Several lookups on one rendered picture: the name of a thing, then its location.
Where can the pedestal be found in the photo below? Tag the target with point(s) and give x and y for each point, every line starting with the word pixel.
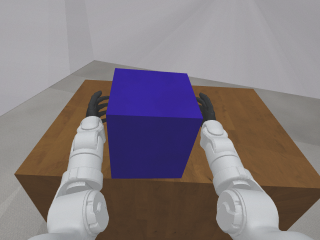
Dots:
pixel 178 208

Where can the left robot upper arm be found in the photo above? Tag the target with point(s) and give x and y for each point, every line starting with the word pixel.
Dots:
pixel 76 216

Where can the right robot upper arm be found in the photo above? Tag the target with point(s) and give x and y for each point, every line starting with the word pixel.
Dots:
pixel 251 215

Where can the robot right hand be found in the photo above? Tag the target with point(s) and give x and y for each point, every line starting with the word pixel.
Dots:
pixel 206 108

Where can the robot left hand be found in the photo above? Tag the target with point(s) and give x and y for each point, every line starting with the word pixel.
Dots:
pixel 93 107

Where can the carton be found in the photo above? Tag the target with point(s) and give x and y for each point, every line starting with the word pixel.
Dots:
pixel 153 119

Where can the right robot forearm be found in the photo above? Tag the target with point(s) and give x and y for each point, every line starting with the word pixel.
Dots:
pixel 224 161

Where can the left robot forearm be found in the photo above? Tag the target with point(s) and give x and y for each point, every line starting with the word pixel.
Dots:
pixel 85 159

